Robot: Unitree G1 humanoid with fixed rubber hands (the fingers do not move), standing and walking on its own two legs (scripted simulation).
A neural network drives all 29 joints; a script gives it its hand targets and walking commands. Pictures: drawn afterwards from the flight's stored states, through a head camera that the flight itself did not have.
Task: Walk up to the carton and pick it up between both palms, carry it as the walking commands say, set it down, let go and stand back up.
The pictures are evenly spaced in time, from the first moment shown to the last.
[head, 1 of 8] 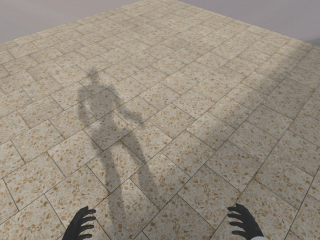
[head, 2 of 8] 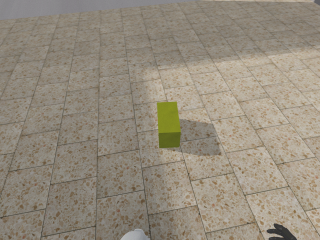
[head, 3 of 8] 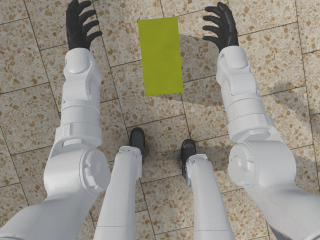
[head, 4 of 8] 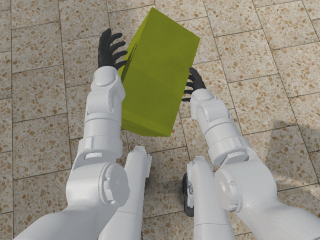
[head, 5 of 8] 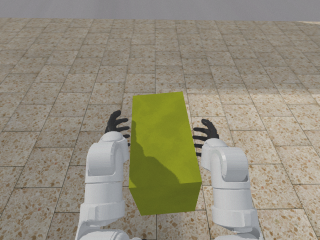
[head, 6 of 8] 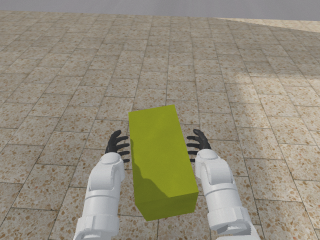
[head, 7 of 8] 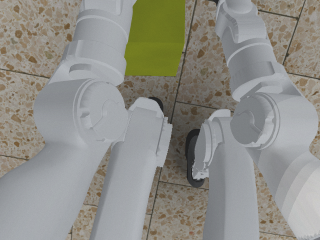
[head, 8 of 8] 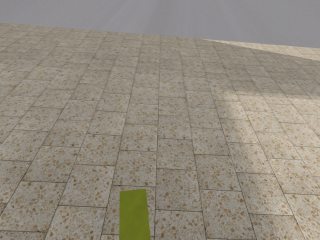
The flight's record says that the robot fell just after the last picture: no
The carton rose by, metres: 0.68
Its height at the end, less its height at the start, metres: +0.00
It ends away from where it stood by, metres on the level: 1.16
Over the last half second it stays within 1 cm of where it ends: yes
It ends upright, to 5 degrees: yes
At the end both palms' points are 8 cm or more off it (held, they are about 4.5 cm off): yes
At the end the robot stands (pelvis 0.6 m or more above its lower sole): yes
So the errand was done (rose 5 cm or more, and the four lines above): yes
